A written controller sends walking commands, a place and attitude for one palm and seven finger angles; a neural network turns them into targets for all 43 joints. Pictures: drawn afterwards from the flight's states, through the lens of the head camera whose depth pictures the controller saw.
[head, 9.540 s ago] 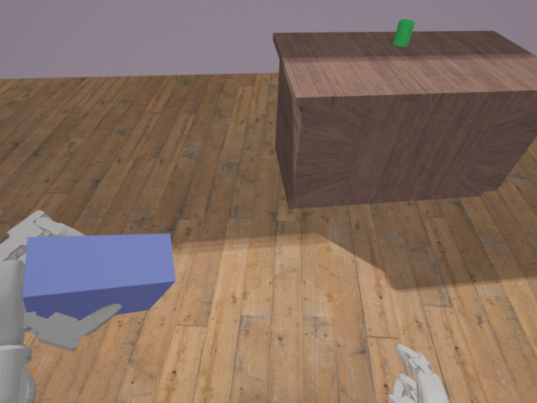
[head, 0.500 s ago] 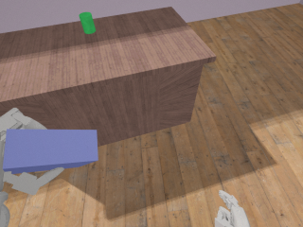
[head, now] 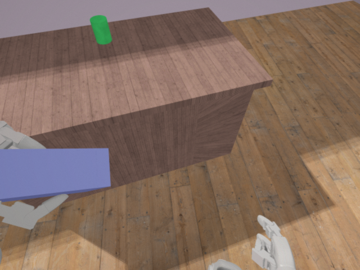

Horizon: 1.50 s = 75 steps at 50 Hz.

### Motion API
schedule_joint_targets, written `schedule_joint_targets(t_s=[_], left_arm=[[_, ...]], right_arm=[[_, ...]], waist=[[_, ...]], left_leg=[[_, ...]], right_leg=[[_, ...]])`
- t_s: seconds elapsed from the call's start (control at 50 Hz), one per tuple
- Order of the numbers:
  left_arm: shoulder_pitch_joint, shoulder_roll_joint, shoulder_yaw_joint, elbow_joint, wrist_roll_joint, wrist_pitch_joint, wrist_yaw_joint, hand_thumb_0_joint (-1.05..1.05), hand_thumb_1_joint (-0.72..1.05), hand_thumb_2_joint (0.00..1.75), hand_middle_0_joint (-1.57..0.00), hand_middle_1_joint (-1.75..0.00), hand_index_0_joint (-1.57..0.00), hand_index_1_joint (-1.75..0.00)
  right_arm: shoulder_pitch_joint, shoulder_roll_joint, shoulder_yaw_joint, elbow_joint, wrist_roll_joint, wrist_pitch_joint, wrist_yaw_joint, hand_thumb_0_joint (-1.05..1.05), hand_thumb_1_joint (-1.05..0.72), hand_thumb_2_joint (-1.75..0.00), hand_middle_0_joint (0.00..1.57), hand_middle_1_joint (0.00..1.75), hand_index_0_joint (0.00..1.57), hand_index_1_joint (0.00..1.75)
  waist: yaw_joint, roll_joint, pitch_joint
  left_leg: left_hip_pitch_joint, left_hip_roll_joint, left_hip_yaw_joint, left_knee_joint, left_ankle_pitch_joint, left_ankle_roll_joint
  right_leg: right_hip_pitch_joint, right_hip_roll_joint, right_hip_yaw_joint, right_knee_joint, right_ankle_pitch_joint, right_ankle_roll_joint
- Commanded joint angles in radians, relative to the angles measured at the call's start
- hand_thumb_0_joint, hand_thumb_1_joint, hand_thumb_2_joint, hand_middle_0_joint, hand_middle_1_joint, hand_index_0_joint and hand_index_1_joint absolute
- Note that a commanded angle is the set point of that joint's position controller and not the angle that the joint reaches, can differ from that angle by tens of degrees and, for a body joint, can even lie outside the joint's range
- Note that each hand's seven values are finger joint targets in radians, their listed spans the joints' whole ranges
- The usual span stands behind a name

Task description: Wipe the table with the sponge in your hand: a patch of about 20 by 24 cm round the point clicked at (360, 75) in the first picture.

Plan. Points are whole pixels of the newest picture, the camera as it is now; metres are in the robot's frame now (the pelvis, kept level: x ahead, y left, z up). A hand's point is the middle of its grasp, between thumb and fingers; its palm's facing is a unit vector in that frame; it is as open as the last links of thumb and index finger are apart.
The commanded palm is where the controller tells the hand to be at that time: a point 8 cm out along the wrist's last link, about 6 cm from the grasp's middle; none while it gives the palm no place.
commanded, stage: take the last steps up to it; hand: left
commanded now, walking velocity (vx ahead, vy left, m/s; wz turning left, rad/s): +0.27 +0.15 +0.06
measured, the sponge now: (67, 174) +0.24 +0.19 +0.16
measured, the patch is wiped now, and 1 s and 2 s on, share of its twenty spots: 0.00 0.00 0.00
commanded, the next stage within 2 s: come to a stop and stand still in 0.88 s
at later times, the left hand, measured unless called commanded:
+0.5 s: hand (24, 131) +0.30 +0.28 +0.18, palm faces +0.40 -0.79 -0.47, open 10.1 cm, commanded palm +0.25 +0.33 +0.18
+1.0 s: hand (17, 114) +0.35 +0.32 +0.17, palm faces +0.41 -0.79 -0.46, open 10.0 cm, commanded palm +0.29 +0.36 +0.18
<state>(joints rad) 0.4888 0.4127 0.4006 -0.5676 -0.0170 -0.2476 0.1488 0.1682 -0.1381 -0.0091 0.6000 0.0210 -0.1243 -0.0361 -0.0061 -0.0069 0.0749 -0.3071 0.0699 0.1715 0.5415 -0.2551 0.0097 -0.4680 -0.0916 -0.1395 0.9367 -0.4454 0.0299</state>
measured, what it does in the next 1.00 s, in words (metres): walks ahead: right foot, then left foot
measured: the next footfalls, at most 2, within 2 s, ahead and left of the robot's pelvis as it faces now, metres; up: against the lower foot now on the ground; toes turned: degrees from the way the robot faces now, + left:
right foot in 0.08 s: +0.09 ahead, -0.08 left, +0.00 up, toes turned -10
left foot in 0.48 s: +0.20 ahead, +0.18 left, +0.00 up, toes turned +10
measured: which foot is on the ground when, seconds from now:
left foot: down 0.00-0.10, up 0.12-0.46, down 0.48-0.78, up 0.80-1.00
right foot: up 0.00-0.06, down 0.08-0.48, up 0.50-0.74, down 0.76-1.00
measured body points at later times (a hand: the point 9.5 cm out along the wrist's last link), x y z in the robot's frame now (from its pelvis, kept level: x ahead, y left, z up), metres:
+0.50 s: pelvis +0.10 +0.05 -0.01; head +0.13 +0.05 +0.44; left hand +0.28 +0.32 +0.20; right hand +0.27 -0.22 -0.08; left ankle +0.16 +0.17 -0.74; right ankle +0.05 -0.08 -0.73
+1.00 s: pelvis +0.14 +0.08 +0.01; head +0.17 +0.06 +0.46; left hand +0.32 +0.36 +0.20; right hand +0.30 -0.16 -0.10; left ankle +0.17 +0.23 -0.69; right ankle +0.13 -0.03 -0.73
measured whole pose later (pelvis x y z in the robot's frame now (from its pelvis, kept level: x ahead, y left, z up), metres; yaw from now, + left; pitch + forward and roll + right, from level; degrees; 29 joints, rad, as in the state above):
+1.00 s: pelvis +0.14 +0.08 +0.01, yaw +2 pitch +0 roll +3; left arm 0.48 0.35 0.34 -0.46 0.00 -0.23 0.16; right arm 0.20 -0.23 -0.01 0.64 0.00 -0.05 -0.05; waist 0.00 -0.03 0.08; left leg -0.42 0.04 0.10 0.78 -0.35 -0.02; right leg -0.22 -0.13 -0.14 0.52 -0.30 0.00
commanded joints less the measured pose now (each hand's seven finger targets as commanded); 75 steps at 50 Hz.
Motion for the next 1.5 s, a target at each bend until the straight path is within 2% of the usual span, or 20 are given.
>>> schedule_joint_targets(t_s=[0.0, 0.04, 0.08, 0.1, 0.24, 0.4, 0.46, 0.52, 0.7, 0.72, 0.76, 0.78, 0.84, 0.94, 1.02, 1.08, 1.12, 1.32, 1.4, 1.48], left_arm=[[0.021, 0.109, 0.089, -0.163, -0.022, -0.042, 0.018, 0.0, 0.1, 1.3, -1.2, -1.6, -1.2, -1.6], [-0.018, 0.131, 0.102, -0.11, -0.013, -0.023, 0.019, 0.0, 0.1, 1.3, -1.2, -1.6, -1.2, -1.6], [-0.059, 0.191, 0.143, -0.049, -0.01, -0.018, 0.022, 0.0, 0.1, 1.3, -1.2, -1.6, -1.2, -1.6], [-0.105, 0.165, 0.122, -0.051, -0.029, -0.022, 0.016, 0.0, 0.1, 1.3, -1.2, -1.6, -1.2, -1.6], [-0.072, 0.139, 0.088, -0.132, -0.003, -0.079, 0.018, 0.0, 0.1, 1.3, -1.2, -1.6, -1.2, -1.6], [-0.07, 0.148, 0.111, -0.199, -0.005, -0.058, 0.049, 0.0, 0.1, 1.3, -1.2, -1.6, -1.2, -1.6], [-0.108, 0.124, 0.088, -0.211, -0.006, -0.077, 0.044, 0.0, 0.1, 1.3, -1.2, -1.6, -1.2, -1.6], [-0.111, 0.173, 0.116, -0.161, -0.004, -0.074, 0.027, 0.0, 0.1, 1.3, -1.2, -1.6, -1.2, -1.6], [-0.034, 0.13, 0.098, -0.157, -0.018, -0.026, 0.024, 0.0, 0.1, 1.3, -1.2, -1.6, -1.2, -1.6], [-0.058, 0.137, 0.103, -0.133, -0.013, -0.021, 0.025, 0.0, 0.1, 1.3, -1.2, -1.6, -1.2, -1.6], [-0.105, 0.172, 0.123, -0.072, -0.025, -0.008, 0.03, 0.0, 0.1, 1.3, -1.2, -1.6, -1.2, -1.6], [-0.124, 0.145, 0.094, -0.059, -0.034, -0.01, 0.027, 0.0, 0.1, 1.3, -1.2, -1.6, -1.2, -1.6], [-0.163, 0.154, 0.093, -0.117, -0.016, -0.045, 0.025, 0.0, 0.1, 1.3, -1.2, -1.6, -1.2, -1.6], [-0.034, 0.134, 0.092, -0.102, -0.004, -0.052, 0.037, 0.0, 0.1, 1.3, -1.2, -1.6, -1.2, -1.6], [-0.046, 0.137, 0.098, -0.2, -0.012, -0.042, 0.045, 0.0, 0.1, 1.3, -1.2, -1.6, -1.2, -1.6], [-0.088, 0.123, 0.063, -0.19, -0.017, -0.049, 0.026, 0.0, 0.1, 1.3, -1.2, -1.6, -1.2, -1.6], [-0.101, 0.165, 0.113, -0.197, -0.016, -0.053, 0.022, 0.0, 0.1, 1.3, -1.2, -1.6, -1.2, -1.6], [-0.065, 0.106, 0.065, -0.168, -0.029, 0.016, 0.008, 0.0, 0.1, 1.3, -1.2, -1.6, -1.2, -1.6], [-0.09, 0.124, 0.065, -0.11, -0.047, 0.053, 0.007, 0.0, 0.1, 1.3, -1.2, -1.6, -1.2, -1.6], [-0.128, 0.131, 0.06, -0.152, -0.034, 0.036, 0.027, 0.0, 0.1, 1.3, -1.2, -1.6, -1.2, -1.6]], right_arm=[[-0.02, -0.169, -0.046, -0.109, -0.004, -0.044, -0.025, 0.0, -0.9, -0.9, 0.2, 0.3, 0.2, 0.3], [-0.033, -0.167, -0.042, -0.108, -0.004, -0.023, -0.037, 0.0, -0.9, -0.9, 0.2, 0.3, 0.2, 0.3], [-0.06, -0.142, -0.031, -0.125, -0.013, -0.006, -0.033, 0.0, -0.9, -0.9, 0.2, 0.3, 0.2, 0.3], [-0.042, -0.175, -0.053, -0.109, -0.011, -0.007, -0.016, 0.0, -0.9, -0.9, 0.2, 0.3, 0.2, 0.3], [-0.067, -0.149, -0.031, -0.104, -0.024, 0.024, -0.011, 0.0, -0.9, -0.9, 0.2, 0.3, 0.2, 0.3], [-0.028, -0.147, -0.057, -0.158, -0.023, 0.019, -0.028, 0.0, -0.9, -0.9, 0.2, 0.3, 0.2, 0.3], [0.0, -0.206, -0.081, -0.168, -0.008, 0.014, -0.028, 0.0, -0.9, -0.9, 0.2, 0.3, 0.2, 0.3], [-0.025, -0.181, -0.069, -0.142, -0.009, 0.007, -0.023, 0.0, -0.9, -0.9, 0.2, 0.3, 0.2, 0.3], [-0.029, -0.169, -0.034, -0.119, -0.011, -0.019, -0.035, 0.0, -0.9, -0.9, 0.2, 0.3, 0.2, 0.3], [-0.03, -0.164, -0.033, -0.119, -0.013, -0.009, -0.037, 0.0, -0.9, -0.9, 0.2, 0.3, 0.2, 0.3], [-0.061, -0.145, -0.023, -0.139, -0.014, -0.002, -0.029, 0.0, -0.9, -0.9, 0.2, 0.3, 0.2, 0.3], [-0.042, -0.176, -0.042, -0.117, -0.017, -0.003, -0.017, 0.0, -0.9, -0.9, 0.2, 0.3, 0.2, 0.3], [-0.069, -0.144, -0.006, -0.095, -0.017, 0.011, -0.015, 0.0, -0.9, -0.9, 0.2, 0.3, 0.2, 0.3], [-0.075, -0.132, -0.022, -0.131, -0.026, 0.02, -0.023, 0.0, -0.9, -0.9, 0.2, 0.3, 0.2, 0.3], [-0.033, -0.146, -0.041, -0.162, -0.025, 0.029, -0.037, 0.0, -0.9, -0.9, 0.2, 0.3, 0.2, 0.3], [0.005, -0.205, -0.068, -0.18, -0.005, 0.021, -0.031, 0.0, -0.9, -0.9, 0.2, 0.3, 0.2, 0.3], [-0.023, -0.181, -0.053, -0.156, -0.031, 0.003, -0.028, 0.0, -0.9, -0.9, 0.2, 0.3, 0.2, 0.3], [-0.031, -0.177, -0.024, -0.166, -0.014, -0.009, -0.003, 0.0, -0.9, -0.9, 0.2, 0.3, 0.2, 0.3], [-0.042, -0.139, -0.012, -0.162, -0.014, 0.011, -0.014, 0.0, -0.9, -0.9, 0.2, 0.3, 0.2, 0.3], [-0.075, -0.123, 0.02, -0.133, -0.018, 0.011, -0.027, 0.0, -0.9, -0.9, 0.2, 0.3, 0.2, 0.3]], waist=[[0.01, 0.199, -0.206], [0.017, 0.079, -0.213], [0.023, -0.309, -0.18], [0.015, -0.338, -0.176], [0.001, -0.099, -0.152], [0.012, -0.104, -0.2], [-0.003, 0.314, -0.244], [-0.002, 0.267, -0.196], [0.02, 0.162, -0.202], [0.017, 0.077, -0.189], [0.024, -0.3, -0.126], [0.011, -0.311, -0.123], [0.008, -0.106, -0.154], [0.027, -0.186, -0.19], [0.005, -0.083, -0.224], [0.008, 0.213, -0.213], [0.004, 0.349, -0.189], [0.005, 0.195, -0.171], [0.01, -0.191, -0.104], [0.015, -0.111, -0.161]], left_leg=[[0.107, 0.178, -0.152, -0.141, 0.205, 0.123], [-0.008, 0.144, -0.124, 0.004, 0.063, 0.084], [-0.371, -0.055, -0.048, 0.464, -0.283, 0.001], [-0.403, -0.033, -0.163, 0.635, -0.247, -0.021], [-0.312, 0.021, -0.111, 0.444, -0.051, -0.037], [0.082, -0.057, 0.043, -0.07, 0.088, -0.017], [0.365, 0.268, -0.406, -0.171, 0.427, 0.149], [0.209, 0.299, -0.457, -0.225, 0.185, 0.25], [-0.033, 0.155, -0.179, -0.137, -0.067, 0.102], [-0.089, 0.109, -0.142, -0.037, -0.137, 0.068], [-0.337, -0.055, -0.072, 0.381, -0.278, -0.017], [-0.368, -0.031, -0.161, 0.546, -0.217, -0.034], [-0.348, 0.007, -0.178, 0.543, -0.163, -0.048], [-0.136, -0.044, -0.025, 0.153, -0.085, -0.026], [0.124, -0.048, -0.014, -0.126, 0.167, -0.029], [0.24, 0.248, -0.331, -0.175, 0.64, 0.091], [0.194, 0.294, -0.398, -0.221, 0.565, 0.152], [-0.001, 0.191, -0.185, -0.17, 0.07, 0.049], [-0.024, -0.033, -0.112, 0.204, -0.145, -0.037], [-0.08, -0.037, -0.148, 0.249, -0.151, -0.032]], right_leg=[[0.173, 0.049, -0.061, -0.289, 0.09, 0.004], [0.34, 0.009, -0.003, -0.468, 0.179, -0.023], [0.516, -0.358, 0.614, -0.642, 0.323, -0.194], [0.499, -0.402, 0.65, -0.669, 0.313, -0.205], [0.427, -0.254, 0.133, -0.561, 0.785, -0.145], [0.348, -0.194, 0.096, -0.439, 0.546, -0.105], [-0.013, 0.02, 0.005, 0.068, -0.146, -0.01], [-0.121, -0.015, 0.103, 0.277, -0.143, -0.008], [0.31, 0.035, -0.029, -0.401, 0.076, -0.007], [0.352, -0.019, 0.051, -0.513, 0.115, -0.035], [0.373, -0.365, 0.618, -0.689, 0.132, -0.198], [0.385, -0.4, 0.633, -0.694, 0.235, -0.229], [0.445, -0.311, 0.315, -0.565, 0.706, -0.182], [0.45, -0.229, 0.138, -0.51, 0.818, -0.135], [0.367, -0.138, 0.082, -0.39, 0.645, -0.071], [0.108, 0.044, 0.056, -0.095, -0.135, -0.005], [0.055, 0.035, 0.115, 0.003, -0.112, -0.004], [0.351, 0.087, 0.041, -0.482, 0.149, -0.003], [0.139, -0.179, 0.439, -0.733, 0.017, -0.142], [0.308, -0.173, 0.296, -0.635, 0.403, -0.169]])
